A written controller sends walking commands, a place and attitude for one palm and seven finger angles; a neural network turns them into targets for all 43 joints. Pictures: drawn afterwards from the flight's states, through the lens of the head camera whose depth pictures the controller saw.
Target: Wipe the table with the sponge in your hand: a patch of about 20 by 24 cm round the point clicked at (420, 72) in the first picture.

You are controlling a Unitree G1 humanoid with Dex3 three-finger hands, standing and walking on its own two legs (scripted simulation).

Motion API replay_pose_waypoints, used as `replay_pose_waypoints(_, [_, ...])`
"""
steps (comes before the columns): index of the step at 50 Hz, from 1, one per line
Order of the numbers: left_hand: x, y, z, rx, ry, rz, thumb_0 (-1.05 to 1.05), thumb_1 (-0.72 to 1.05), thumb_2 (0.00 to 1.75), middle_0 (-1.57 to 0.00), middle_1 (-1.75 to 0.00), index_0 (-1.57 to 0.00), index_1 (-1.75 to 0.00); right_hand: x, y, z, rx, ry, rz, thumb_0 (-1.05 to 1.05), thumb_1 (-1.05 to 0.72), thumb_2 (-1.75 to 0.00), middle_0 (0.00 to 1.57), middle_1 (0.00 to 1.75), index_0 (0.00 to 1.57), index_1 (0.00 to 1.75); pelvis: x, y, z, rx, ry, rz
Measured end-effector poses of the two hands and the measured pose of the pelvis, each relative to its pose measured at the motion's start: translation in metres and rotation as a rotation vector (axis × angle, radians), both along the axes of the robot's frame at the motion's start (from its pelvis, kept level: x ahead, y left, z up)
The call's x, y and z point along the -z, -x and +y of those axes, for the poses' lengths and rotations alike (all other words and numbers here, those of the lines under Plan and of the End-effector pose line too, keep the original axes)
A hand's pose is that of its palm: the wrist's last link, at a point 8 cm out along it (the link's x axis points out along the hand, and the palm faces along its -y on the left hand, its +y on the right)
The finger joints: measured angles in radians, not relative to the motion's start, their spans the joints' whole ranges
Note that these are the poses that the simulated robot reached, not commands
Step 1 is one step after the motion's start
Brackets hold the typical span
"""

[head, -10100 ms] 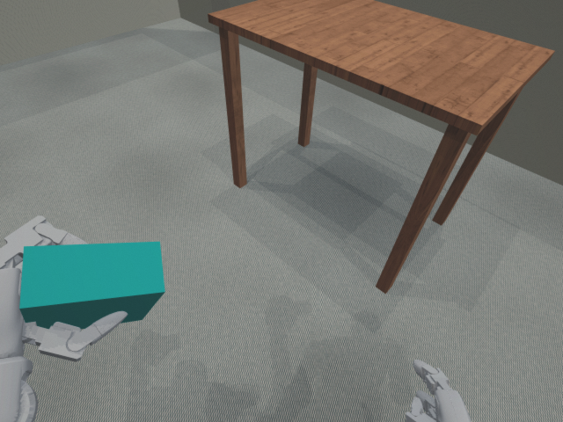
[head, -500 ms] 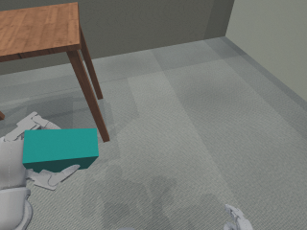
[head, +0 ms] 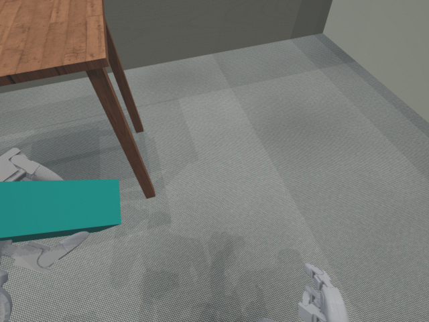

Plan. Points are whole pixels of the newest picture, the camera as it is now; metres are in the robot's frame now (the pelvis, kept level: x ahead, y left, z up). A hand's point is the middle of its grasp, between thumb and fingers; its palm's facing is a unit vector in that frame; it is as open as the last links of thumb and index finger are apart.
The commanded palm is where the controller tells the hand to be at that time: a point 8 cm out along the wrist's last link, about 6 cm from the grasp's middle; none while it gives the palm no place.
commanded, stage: take the last steps up to it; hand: left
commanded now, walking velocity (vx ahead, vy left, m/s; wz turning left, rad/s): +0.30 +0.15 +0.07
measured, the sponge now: (76, 211) +0.23 +0.19 +0.17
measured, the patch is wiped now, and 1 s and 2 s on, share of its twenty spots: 0.00 0.00 0.00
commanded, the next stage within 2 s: come to a stop and stand still in 1.90 s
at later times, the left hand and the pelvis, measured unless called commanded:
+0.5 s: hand (30, 140) +0.33 +0.29 +0.20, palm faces +0.39 -0.77 -0.50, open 9.7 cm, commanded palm +0.28 +0.34 +0.19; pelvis +0.12 +0.06 +0.00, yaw +0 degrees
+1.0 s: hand (36, 110) +0.42 +0.34 +0.17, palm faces +0.46 -0.76 -0.46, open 9.7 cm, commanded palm +0.36 +0.37 +0.19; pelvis +0.21 +0.09 +0.00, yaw +2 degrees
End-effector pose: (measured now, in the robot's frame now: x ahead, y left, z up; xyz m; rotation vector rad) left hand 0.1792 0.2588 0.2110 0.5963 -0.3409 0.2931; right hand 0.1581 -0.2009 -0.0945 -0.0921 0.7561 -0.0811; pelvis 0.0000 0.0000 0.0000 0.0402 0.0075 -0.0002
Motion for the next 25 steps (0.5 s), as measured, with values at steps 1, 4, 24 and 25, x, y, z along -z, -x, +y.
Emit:
replay_pose_waypoints(1, [-0.004, -0.002, -0.003, 0.002, -0.031, -0.006, 0.00, -0.46, 1.00, -0.78, -1.35, -0.78, -1.35, 0.006, -0.005, 0.001, -0.006, -0.013, 0.001, 0.02, -0.90, -0.90, 0.20, 0.30, 0.21, 0.30, 0.003, -0.005, -0.002, -0.006, -0.001, 0.000])
replay_pose_waypoints(4, [-0.005, -0.010, -0.004, -0.021, -0.068, -0.001, 0.00, -0.46, 1.00, -0.78, -1.35, -0.78, -1.35, 0.023, -0.016, -0.002, -0.026, -0.023, 0.053, 0.01, -0.90, -0.90, 0.20, 0.30, 0.21, 0.30, 0.008, -0.018, -0.005, -0.031, 0.010, -0.012])
replay_pose_waypoints(24, [-0.004, -0.101, 0.062, -0.017, -0.025, -0.007, 0.00, -0.46, 1.00, -0.78, -1.35, -0.78, -1.35, -0.018, -0.109, -0.007, 0.011, 0.182, 0.084, 0.02, -0.91, -0.90, 0.19, 0.30, 0.20, 0.30, -0.006, -0.113, 0.053, -0.018, -0.005, 0.008])
replay_pose_waypoints(25, [-0.003, -0.109, 0.071, -0.010, -0.032, -0.042, 0.00, -0.46, 1.00, -0.78, -1.35, -0.78, -1.35, -0.016, -0.117, -0.001, 0.026, 0.186, 0.055, 0.02, -0.91, -0.90, 0.19, 0.30, 0.20, 0.30, 0.001, -0.120, 0.061, -0.006, 0.010, 0.006])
